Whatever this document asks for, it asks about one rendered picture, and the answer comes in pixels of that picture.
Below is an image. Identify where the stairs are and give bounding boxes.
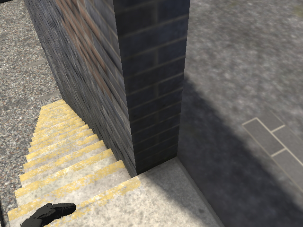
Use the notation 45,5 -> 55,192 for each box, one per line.
8,99 -> 131,227

